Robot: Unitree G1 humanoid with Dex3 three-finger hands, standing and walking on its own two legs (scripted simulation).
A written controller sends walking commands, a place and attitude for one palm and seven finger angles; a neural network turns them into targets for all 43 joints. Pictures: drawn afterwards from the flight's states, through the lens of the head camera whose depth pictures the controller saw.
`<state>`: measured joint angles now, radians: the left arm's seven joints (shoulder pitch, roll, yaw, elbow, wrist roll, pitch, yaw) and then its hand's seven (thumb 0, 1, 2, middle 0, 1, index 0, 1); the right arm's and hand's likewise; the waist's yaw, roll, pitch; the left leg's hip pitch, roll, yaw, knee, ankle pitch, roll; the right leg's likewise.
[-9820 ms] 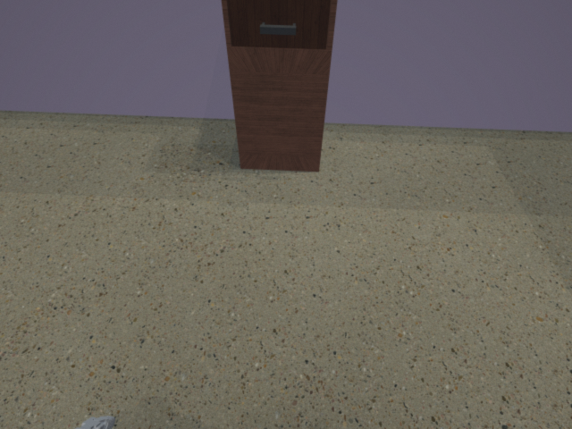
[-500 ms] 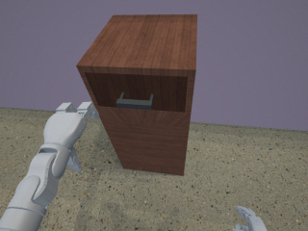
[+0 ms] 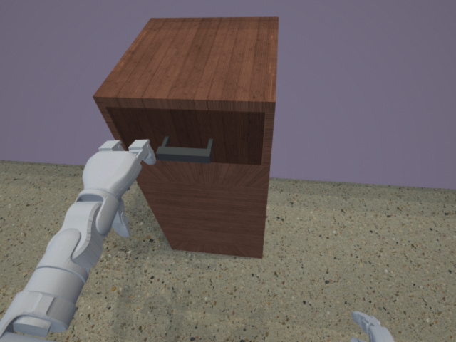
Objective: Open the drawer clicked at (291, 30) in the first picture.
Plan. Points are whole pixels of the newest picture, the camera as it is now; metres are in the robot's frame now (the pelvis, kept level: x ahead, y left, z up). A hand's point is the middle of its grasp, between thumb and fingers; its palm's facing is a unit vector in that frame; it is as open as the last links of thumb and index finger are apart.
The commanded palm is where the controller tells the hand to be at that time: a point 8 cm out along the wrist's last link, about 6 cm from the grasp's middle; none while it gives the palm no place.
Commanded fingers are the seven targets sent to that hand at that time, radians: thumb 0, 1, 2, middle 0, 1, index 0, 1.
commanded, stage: move the hooked fingers above the handle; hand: left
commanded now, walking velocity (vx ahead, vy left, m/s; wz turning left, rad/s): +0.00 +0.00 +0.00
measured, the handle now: (186, 148) +0.55 +0.16 -0.02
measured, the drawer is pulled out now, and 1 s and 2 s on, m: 0.00 0.00 0.00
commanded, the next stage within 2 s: lower the fingers behind the handle in 1.76 s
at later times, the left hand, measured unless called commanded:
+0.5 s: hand (154, 166) +0.43 +0.19 +0.06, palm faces -0.02 -0.05 -1.00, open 13.8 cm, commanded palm +0.41 +0.20 +0.11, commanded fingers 0.00 -0.50 0.30 -0.30 -1.20 -0.30 -1.20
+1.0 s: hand (176, 147) +0.50 +0.17 +0.04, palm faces -0.05 -0.03 -1.00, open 13.8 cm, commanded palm +0.49 +0.18 +0.10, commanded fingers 0.00 -0.50 0.30 -0.30 -1.20 -0.30 -1.20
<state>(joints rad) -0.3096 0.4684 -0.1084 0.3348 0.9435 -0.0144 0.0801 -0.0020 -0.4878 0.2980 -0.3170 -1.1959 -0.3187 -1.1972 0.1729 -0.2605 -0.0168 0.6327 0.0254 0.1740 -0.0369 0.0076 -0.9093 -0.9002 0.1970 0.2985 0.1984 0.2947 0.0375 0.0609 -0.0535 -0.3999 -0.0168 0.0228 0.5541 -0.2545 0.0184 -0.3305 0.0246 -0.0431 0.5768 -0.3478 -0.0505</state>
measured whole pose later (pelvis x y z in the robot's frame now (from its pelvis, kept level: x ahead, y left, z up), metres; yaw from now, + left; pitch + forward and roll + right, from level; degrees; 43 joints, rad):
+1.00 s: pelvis +0.01 +0.01 -0.02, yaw -2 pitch +16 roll +0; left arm -0.86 0.42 -0.12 1.03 1.05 0.01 0.24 0.00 -0.49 0.30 -0.32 -1.20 -0.32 -1.20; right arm 0.36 -0.26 -0.06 0.69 0.02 0.16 -0.03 0.00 -0.91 -0.90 0.20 0.30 0.20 0.29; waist -0.12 0.05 -0.13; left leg -0.65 0.00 0.04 0.69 -0.31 0.02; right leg -0.58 0.04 -0.03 0.69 -0.39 -0.05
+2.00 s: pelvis +0.01 +0.01 -0.02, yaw -1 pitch +17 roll -1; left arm -0.91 0.39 -0.13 1.09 1.04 0.04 0.26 0.00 -0.49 0.30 -0.32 -1.20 -0.34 -1.21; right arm 0.37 -0.25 -0.06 0.70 0.01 0.15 -0.01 0.00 -0.91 -0.90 0.20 0.30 0.20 0.29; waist -0.13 0.06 -0.15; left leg -0.69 0.00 0.03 0.72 -0.33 0.03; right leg -0.61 0.04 -0.03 0.70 -0.40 -0.04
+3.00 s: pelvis +0.00 +0.02 -0.04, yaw -3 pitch +23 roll -2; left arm -0.89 0.40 -0.07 1.16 1.09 0.04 0.37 0.00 -0.49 0.30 -0.32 -1.20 -0.32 -1.20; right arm 0.38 -0.24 -0.05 0.71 -0.02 0.12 -0.01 0.00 -0.91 -0.90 0.20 0.30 0.20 0.29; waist -0.17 0.06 -0.18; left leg -0.90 0.02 0.03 0.89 -0.39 0.04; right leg -0.81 0.06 -0.03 0.85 -0.45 -0.04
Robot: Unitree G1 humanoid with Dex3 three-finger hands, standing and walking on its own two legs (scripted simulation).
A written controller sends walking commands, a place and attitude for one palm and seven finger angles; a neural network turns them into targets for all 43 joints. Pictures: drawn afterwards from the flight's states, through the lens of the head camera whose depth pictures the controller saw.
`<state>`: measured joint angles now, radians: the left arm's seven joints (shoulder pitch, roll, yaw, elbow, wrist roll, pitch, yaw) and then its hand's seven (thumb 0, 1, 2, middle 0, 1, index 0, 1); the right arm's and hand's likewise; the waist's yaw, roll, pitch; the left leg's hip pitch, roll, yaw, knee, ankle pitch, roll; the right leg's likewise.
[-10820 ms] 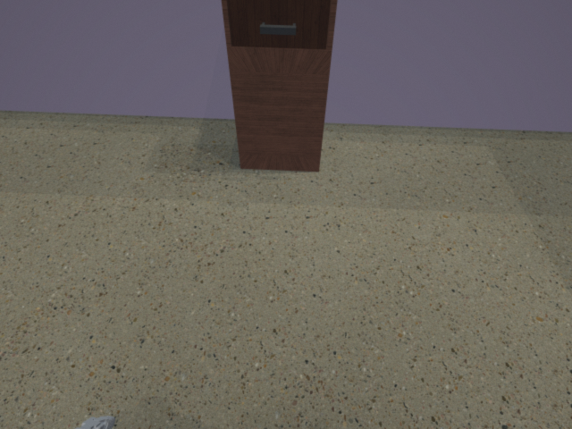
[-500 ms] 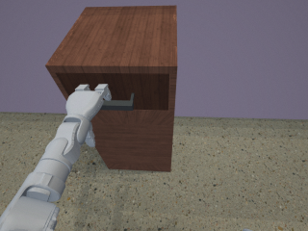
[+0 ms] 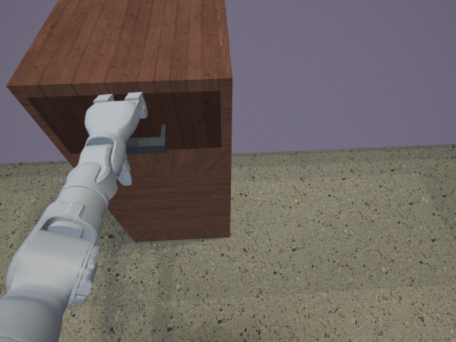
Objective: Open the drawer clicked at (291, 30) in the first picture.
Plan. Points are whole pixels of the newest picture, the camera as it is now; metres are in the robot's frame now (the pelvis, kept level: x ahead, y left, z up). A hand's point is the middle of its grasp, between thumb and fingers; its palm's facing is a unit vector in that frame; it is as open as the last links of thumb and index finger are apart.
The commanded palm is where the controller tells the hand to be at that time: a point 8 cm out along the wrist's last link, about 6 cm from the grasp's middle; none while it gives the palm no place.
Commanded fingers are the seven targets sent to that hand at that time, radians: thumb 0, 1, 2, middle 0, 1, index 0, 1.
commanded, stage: move the hooked fingers above the handle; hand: left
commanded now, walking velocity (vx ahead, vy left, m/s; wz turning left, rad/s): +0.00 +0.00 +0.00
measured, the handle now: (136, 137) +0.54 +0.17 +0.00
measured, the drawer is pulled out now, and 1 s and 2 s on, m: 0.00 0.00 0.00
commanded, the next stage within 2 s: lower the fingers behind the handle in 0.76 s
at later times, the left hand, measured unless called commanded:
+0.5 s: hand (125, 136) +0.50 +0.18 +0.05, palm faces -0.05 -0.03 -1.00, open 13.7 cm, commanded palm +0.49 +0.18 +0.11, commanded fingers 0.00 -0.50 0.30 -0.30 -1.20 -0.30 -1.20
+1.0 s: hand (130, 135) +0.50 +0.16 +0.05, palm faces -0.06 -0.03 -1.00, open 13.7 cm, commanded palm +0.49 +0.17 +0.10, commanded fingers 0.00 -0.50 0.30 -0.30 -1.20 -0.30 -1.20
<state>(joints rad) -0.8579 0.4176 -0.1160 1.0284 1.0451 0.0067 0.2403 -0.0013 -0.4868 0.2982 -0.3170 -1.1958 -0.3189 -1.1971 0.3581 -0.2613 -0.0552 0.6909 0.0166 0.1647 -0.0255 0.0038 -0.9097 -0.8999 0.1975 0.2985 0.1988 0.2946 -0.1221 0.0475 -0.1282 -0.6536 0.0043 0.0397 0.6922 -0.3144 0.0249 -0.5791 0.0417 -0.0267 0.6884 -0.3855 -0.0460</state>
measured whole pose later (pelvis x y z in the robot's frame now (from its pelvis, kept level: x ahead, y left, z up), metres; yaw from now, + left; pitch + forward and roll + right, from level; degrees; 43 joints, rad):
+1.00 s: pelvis +0.01 +0.00 +0.00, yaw +0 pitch +17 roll -1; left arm -0.91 0.39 -0.13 1.09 1.04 0.04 0.26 0.00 -0.49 0.30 -0.32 -1.20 -0.34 -1.21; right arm 0.37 -0.25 -0.06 0.70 0.01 0.15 -0.01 0.00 -0.91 -0.90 0.20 0.30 0.20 0.29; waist -0.13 0.06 -0.15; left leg -0.69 0.00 0.03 0.72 -0.33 0.03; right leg -0.61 0.04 -0.03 0.70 -0.40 -0.04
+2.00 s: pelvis +0.00 +0.01 -0.03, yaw -1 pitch +23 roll -2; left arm -0.89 0.40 -0.07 1.16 1.09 0.04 0.37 0.00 -0.49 0.30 -0.32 -1.20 -0.32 -1.20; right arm 0.38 -0.24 -0.05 0.71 -0.02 0.12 -0.01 0.00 -0.91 -0.90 0.20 0.30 0.20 0.29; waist -0.17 0.06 -0.18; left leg -0.90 0.02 0.03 0.89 -0.39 0.04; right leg -0.81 0.06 -0.03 0.85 -0.45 -0.04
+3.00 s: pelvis -0.01 +0.01 -0.03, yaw -1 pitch +23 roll -2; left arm -0.91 0.38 -0.09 1.16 1.09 0.05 0.40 0.00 0.26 0.62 -0.37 -1.28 -0.37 -1.28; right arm 0.37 -0.24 -0.05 0.71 -0.02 0.12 -0.01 0.00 -0.91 -0.90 0.20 0.30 0.20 0.29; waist -0.17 0.07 -0.18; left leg -0.93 0.02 0.03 0.92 -0.39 0.04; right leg -0.84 0.06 -0.04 0.88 -0.45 -0.03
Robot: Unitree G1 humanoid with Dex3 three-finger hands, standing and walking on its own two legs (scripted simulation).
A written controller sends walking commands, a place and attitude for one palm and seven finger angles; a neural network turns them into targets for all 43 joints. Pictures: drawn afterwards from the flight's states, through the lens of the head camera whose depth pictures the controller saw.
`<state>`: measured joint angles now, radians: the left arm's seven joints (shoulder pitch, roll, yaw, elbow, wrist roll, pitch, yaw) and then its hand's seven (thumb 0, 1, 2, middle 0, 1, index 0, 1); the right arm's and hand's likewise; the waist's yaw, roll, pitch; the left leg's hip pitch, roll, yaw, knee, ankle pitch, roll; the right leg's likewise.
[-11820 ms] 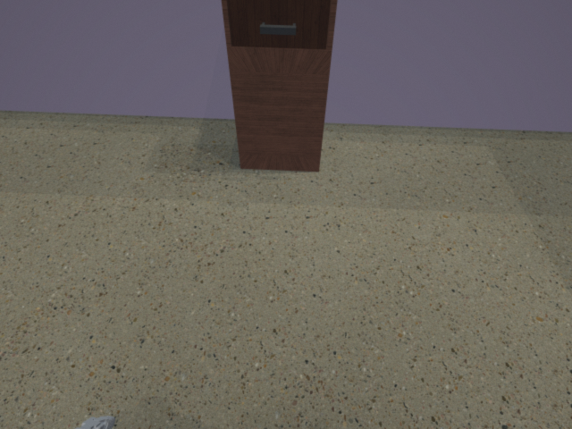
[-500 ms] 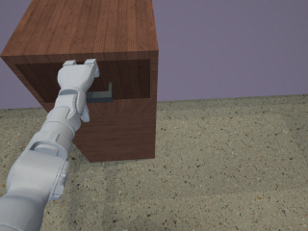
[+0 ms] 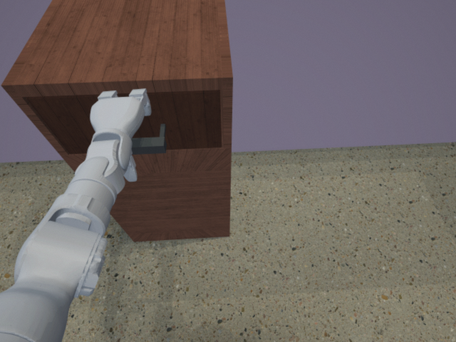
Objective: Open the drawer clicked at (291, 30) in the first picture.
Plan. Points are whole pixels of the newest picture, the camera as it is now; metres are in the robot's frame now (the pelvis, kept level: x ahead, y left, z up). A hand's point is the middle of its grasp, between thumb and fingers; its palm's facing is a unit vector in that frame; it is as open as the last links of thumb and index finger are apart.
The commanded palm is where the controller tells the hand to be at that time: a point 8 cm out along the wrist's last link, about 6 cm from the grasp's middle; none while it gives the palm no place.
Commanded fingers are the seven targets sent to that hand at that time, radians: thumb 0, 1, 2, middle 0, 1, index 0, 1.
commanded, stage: lower the fingers behind the handle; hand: left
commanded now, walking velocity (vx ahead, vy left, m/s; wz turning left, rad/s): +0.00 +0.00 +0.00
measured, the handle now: (134, 138) +0.54 +0.17 +0.00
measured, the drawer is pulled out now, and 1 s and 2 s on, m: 0.00 0.00 0.00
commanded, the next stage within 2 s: close the thumb around the handle in 1.46 s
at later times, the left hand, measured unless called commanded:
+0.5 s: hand (129, 150) +0.49 +0.17 +0.02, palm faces -0.05 -0.02 -1.00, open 13.8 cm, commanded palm +0.48 +0.17 +0.07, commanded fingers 0.00 -0.50 0.30 -0.30 -1.20 -0.30 -1.20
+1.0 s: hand (133, 159) +0.49 +0.17 -0.02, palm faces -0.09 -0.03 -1.00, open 13.8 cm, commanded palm +0.48 +0.17 +0.04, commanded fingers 0.00 -0.50 0.30 -0.30 -1.20 -0.30 -1.20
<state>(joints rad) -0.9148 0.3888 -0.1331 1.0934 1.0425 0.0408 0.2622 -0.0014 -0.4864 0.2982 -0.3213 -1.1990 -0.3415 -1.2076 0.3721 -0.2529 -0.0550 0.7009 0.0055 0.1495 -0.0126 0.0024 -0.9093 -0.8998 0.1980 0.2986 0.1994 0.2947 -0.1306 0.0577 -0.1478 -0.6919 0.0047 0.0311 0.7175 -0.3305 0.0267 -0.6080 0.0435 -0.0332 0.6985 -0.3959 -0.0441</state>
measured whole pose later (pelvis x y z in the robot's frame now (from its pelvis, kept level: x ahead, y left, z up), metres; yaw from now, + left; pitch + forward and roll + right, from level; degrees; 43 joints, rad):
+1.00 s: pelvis -0.01 +0.01 -0.02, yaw -1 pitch +23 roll -2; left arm -0.89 0.40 -0.07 1.16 1.09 0.04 0.37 0.00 -0.49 0.30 -0.32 -1.20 -0.32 -1.20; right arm 0.38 -0.24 -0.05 0.71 -0.02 0.12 -0.01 0.00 -0.91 -0.90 0.20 0.30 0.20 0.29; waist -0.17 0.06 -0.18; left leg -0.90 0.02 0.03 0.89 -0.39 0.04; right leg -0.81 0.06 -0.03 0.85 -0.45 -0.04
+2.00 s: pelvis -0.02 +0.01 -0.03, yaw -1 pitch +23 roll -2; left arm -0.91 0.38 -0.09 1.16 1.09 0.05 0.40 0.00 0.26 0.62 -0.37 -1.28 -0.37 -1.28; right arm 0.37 -0.24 -0.05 0.71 -0.02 0.12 -0.01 0.00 -0.91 -0.90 0.20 0.30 0.20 0.29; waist -0.17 0.07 -0.18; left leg -0.93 0.02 0.03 0.92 -0.39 0.04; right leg -0.84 0.06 -0.04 0.88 -0.45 -0.03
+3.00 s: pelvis +0.02 +0.00 -0.01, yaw -1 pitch +21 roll -1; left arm -0.66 0.30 -0.12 0.96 1.10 0.04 0.42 0.00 0.68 0.81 -0.38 -1.35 -0.42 -1.35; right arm 0.29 -0.23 -0.07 0.69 -0.01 0.16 -0.01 0.00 -0.91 -0.90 0.20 0.30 0.20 0.29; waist -0.09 0.06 -0.19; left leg -0.78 0.01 0.04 0.83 -0.41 0.03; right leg -0.69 0.05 -0.02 0.80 -0.47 -0.04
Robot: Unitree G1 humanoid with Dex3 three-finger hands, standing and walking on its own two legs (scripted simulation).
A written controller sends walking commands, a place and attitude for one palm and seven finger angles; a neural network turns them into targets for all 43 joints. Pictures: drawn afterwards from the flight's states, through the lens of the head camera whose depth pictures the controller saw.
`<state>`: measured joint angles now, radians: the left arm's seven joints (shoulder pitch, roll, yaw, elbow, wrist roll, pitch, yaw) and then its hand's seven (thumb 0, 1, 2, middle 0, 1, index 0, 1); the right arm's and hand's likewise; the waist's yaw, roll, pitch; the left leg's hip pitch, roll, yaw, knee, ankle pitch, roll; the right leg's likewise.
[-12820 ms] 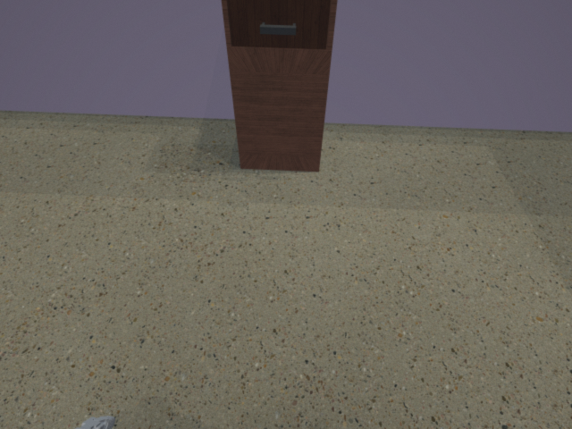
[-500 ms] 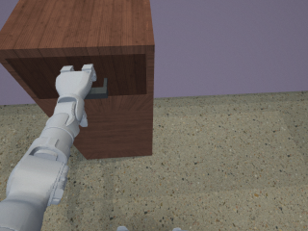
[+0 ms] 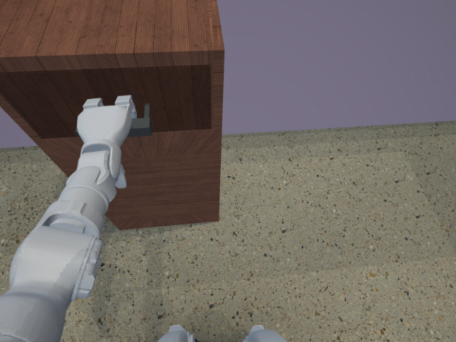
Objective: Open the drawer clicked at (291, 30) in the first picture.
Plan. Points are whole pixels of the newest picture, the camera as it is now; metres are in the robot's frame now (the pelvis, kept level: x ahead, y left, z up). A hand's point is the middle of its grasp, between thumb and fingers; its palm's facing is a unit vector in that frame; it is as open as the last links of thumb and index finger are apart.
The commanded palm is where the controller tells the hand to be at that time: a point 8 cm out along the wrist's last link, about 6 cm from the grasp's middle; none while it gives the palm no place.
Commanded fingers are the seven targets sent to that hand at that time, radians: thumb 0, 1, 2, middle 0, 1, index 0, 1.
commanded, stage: lower the fingers behind the handle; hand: left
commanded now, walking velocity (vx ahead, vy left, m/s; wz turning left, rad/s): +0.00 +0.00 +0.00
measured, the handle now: (116, 119) +0.54 +0.17 +0.02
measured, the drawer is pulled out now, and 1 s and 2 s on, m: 0.00 0.00 0.03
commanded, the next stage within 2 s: close the thumb around the handle in 0.46 s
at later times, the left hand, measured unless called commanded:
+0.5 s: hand (115, 145) +0.49 +0.17 +0.01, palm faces -0.07 -0.05 -1.00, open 13.8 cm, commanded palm +0.48 +0.17 +0.06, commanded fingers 0.00 -0.50 0.30 -0.30 -1.20 -0.30 -1.20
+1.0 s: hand (121, 141) +0.50 +0.16 +0.01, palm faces -0.04 -0.04 -1.00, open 8.6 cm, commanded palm +0.48 +0.16 +0.06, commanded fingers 0.00 0.79 0.85 -0.39 -1.34 -0.39 -1.34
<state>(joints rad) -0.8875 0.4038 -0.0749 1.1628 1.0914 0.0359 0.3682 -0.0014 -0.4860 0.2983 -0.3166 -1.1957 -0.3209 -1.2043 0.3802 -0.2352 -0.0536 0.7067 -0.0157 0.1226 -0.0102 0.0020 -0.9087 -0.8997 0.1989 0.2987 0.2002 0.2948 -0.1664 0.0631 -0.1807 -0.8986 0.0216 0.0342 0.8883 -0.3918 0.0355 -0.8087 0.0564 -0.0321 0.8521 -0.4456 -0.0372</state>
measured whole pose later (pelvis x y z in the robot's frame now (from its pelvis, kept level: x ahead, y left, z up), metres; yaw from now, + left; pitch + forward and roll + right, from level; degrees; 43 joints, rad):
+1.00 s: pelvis -0.01 +0.00 +0.00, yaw +0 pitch +23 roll -2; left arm -0.91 0.38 -0.09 1.16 1.09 0.05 0.40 0.00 0.26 0.62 -0.37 -1.28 -0.37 -1.28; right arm 0.37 -0.24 -0.05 0.71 -0.02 0.12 -0.01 0.00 -0.91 -0.90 0.20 0.30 0.20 0.29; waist -0.17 0.07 -0.18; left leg -0.93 0.02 0.03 0.92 -0.39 0.04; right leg -0.84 0.06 -0.04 0.88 -0.45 -0.03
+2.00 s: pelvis +0.03 -0.01 +0.01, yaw +0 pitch +21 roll -1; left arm -0.66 0.30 -0.12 0.96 1.10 0.04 0.42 0.00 0.68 0.81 -0.38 -1.35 -0.42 -1.35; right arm 0.29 -0.23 -0.07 0.69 -0.01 0.16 -0.01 0.00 -0.91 -0.90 0.20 0.30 0.20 0.29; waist -0.09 0.06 -0.19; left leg -0.78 0.01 0.04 0.83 -0.41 0.03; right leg -0.69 0.05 -0.02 0.80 -0.47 -0.04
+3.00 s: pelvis +0.02 -0.01 +0.02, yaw +0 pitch +12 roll +1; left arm -0.02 0.25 -0.22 0.36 1.09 0.09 0.43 0.01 0.65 0.79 -0.38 -1.35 -0.42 -1.35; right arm 0.11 -0.23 -0.05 0.58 0.00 0.15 0.01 0.01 -0.91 -0.90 0.20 0.30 0.20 0.29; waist 0.00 0.05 -0.17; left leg -0.59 0.00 0.05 0.77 -0.39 0.02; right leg -0.53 0.05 0.00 0.78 -0.46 -0.05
